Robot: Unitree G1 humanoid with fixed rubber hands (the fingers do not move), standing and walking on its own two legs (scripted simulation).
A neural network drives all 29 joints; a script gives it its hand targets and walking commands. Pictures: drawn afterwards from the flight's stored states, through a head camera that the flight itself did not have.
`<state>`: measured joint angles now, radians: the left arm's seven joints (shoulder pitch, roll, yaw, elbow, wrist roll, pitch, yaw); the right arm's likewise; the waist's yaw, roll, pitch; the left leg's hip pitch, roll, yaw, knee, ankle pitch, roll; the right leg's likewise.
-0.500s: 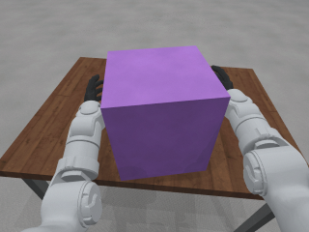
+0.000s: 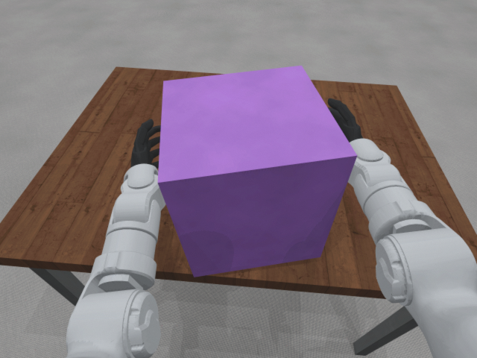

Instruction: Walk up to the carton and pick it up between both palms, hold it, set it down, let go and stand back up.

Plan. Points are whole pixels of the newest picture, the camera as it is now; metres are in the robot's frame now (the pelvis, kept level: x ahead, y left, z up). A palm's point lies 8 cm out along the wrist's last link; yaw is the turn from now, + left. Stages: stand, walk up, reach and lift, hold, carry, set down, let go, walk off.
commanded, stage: set down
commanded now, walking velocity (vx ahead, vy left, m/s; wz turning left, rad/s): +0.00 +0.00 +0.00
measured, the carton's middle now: (246, 174) +0.45 +0.02 +0.07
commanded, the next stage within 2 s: none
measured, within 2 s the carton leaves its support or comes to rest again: rests again in 0.40 s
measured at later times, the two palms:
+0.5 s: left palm (143, 175) +0.40 +0.20 +0.11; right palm (345, 149) +0.46 -0.14 +0.14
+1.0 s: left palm (144, 176) +0.40 +0.19 +0.11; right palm (346, 150) +0.46 -0.15 +0.14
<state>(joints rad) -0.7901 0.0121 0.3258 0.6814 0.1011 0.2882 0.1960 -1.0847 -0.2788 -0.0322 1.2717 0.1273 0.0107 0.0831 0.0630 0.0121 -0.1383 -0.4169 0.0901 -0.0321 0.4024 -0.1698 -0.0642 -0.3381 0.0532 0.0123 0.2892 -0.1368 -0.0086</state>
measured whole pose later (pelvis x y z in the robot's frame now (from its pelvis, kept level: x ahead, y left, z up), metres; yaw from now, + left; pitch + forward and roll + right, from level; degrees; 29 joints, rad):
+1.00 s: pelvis -0.01 +0.00 +0.00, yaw +0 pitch +12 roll -2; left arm -0.76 -0.04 0.38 0.69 0.11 0.17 0.19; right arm -1.06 -0.28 -0.16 1.28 -0.03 -0.08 0.14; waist 0.08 0.01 -0.14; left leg -0.45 0.09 -0.03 0.40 -0.16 -0.06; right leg -0.38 0.05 0.01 0.29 -0.12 -0.01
